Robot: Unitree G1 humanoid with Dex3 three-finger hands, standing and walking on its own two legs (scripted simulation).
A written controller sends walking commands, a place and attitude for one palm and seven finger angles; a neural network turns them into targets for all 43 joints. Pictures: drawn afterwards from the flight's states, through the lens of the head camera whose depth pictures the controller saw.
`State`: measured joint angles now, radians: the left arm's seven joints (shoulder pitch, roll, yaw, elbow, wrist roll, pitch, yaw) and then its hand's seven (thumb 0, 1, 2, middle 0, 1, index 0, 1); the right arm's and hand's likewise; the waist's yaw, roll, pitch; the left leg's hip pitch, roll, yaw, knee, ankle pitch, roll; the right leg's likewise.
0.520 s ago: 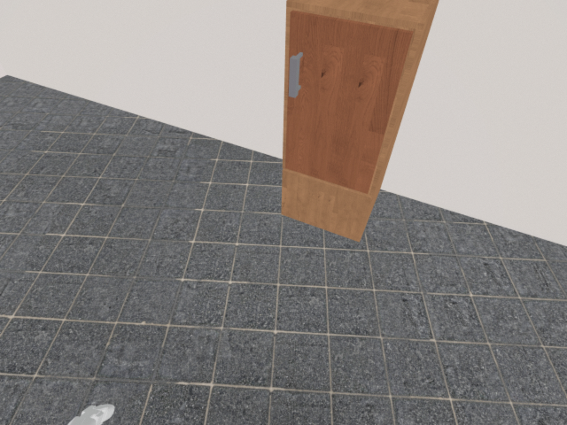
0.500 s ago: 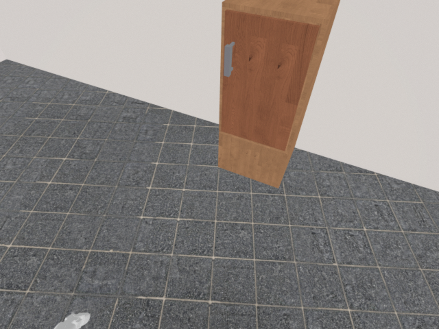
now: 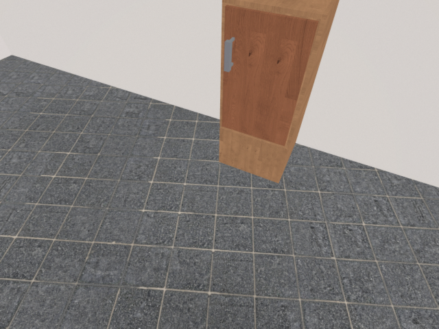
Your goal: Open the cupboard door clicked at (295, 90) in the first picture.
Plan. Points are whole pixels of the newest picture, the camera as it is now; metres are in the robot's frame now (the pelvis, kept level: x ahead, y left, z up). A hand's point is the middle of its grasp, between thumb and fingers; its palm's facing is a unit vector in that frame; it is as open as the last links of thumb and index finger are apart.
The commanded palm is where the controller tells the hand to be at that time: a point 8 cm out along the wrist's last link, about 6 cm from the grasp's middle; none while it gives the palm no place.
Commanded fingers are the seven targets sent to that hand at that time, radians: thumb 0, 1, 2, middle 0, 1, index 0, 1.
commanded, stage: stand and wait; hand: left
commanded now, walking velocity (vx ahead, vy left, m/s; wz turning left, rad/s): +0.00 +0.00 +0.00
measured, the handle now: (230, 54) +1.14 +0.03 -0.03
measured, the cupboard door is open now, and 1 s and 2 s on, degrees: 0 0 0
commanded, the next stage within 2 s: look at it before walking up in 0.32 s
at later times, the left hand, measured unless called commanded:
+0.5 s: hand out of the picture +0.08 +0.24 -0.15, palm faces -0.04 -0.94 -0.34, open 7.4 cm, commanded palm none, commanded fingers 0.00 0.90 0.90 -0.20 -0.30 -0.20 -0.30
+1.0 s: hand out of the picture +0.09 +0.24 -0.15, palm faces -0.03 -0.94 -0.34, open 7.4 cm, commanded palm none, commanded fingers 0.00 0.90 0.90 -0.20 -0.30 -0.20 -0.30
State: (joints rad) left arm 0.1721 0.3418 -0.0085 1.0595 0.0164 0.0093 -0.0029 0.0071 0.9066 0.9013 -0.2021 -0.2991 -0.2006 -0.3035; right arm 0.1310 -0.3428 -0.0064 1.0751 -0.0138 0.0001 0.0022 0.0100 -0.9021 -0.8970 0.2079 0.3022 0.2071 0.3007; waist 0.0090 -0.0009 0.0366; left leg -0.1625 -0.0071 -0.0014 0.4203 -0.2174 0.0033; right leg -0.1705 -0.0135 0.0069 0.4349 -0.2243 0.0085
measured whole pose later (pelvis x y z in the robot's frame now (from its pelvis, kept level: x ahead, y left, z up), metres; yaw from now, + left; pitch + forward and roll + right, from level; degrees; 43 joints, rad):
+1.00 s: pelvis +0.02 -0.01 +0.00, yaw -1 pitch -2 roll +0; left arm 0.14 0.34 -0.01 1.08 0.02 -0.01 0.00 0.01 0.91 0.90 -0.20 -0.30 -0.20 -0.30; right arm 0.10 -0.34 0.00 1.11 -0.01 -0.01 0.00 0.01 -0.90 -0.90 0.21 0.30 0.21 0.30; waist 0.01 0.00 0.03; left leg -0.12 0.01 0.00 0.37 -0.21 -0.01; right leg -0.14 0.00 0.01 0.39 -0.22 0.00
